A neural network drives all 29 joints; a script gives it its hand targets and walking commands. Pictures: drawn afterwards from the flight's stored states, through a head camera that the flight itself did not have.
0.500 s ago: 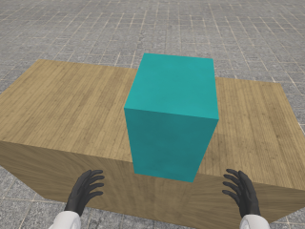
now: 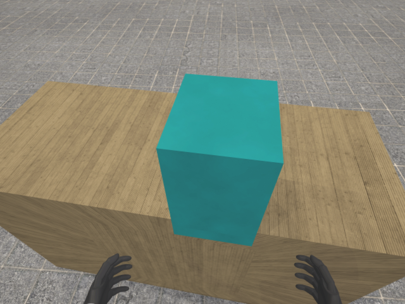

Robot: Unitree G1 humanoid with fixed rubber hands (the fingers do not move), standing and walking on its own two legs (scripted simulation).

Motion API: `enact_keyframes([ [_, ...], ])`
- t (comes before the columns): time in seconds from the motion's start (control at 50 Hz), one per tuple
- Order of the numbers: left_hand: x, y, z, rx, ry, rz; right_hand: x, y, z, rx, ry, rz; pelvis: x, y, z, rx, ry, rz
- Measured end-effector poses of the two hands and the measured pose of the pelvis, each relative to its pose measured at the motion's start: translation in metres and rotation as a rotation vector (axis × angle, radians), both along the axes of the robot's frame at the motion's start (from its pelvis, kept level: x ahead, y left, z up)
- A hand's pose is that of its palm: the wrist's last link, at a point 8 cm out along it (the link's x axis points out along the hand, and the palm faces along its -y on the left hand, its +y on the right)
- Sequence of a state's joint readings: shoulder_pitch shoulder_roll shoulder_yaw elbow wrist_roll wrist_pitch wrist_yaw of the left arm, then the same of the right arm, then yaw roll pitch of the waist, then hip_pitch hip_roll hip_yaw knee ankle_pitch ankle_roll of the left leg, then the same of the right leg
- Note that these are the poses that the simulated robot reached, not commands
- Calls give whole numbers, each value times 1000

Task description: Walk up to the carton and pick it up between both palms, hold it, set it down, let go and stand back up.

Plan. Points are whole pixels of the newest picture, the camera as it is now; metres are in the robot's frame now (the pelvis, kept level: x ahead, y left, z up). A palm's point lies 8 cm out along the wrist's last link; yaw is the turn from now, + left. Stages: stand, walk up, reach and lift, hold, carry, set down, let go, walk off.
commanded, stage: set down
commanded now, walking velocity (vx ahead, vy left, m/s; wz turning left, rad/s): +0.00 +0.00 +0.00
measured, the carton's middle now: (220, 165) +0.38 +0.00 +0.08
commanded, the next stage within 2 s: let go in 0.46 s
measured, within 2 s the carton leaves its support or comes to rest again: neither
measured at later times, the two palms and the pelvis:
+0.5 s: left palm out of the picture +0.13 +0.22 -0.09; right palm out of the picture +0.14 -0.21 -0.09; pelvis +0.00 -0.01 +0.00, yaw +1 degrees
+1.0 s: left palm out of the picture +0.15 +0.21 -0.09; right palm out of the picture +0.14 -0.23 -0.09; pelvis +0.00 -0.01 -0.01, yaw +0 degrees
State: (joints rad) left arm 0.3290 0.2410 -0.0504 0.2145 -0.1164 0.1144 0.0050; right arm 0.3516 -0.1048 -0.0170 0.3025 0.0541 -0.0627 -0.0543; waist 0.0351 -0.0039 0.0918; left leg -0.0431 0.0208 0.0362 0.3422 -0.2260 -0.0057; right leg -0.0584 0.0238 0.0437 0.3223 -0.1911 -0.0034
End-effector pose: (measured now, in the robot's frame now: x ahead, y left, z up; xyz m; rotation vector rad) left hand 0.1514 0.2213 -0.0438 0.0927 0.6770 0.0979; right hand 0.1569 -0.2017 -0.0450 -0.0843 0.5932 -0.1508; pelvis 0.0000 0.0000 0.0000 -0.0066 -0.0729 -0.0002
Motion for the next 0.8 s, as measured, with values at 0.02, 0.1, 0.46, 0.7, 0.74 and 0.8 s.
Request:
enact_keyframes([
  [0.02,-1,0,-2,3,8,1,-1,-1,-2,-2,7,4,0,0,0,0,0,0],
  [0.1,-4,1,-10,14,40,7,-4,-4,-11,-10,34,20,0,-2,0,2,0,-1],
  [0.46,-18,4,-42,45,185,41,-13,-12,-42,-40,159,98,-1,-6,-2,3,0,8],
  [0.7,-8,-4,-46,61,188,18,-12,-26,-49,-57,166,96,-2,-9,-4,1,5,10],
  [0.74,-4,-6,-45,60,177,12,-13,-28,-48,-62,160,95,-2,-9,-4,2,3,10],
  [0.8,0,-8,-45,57,170,8,-14,-31,-47,-67,158,94,-1,-9,-4,2,-2,9],
])
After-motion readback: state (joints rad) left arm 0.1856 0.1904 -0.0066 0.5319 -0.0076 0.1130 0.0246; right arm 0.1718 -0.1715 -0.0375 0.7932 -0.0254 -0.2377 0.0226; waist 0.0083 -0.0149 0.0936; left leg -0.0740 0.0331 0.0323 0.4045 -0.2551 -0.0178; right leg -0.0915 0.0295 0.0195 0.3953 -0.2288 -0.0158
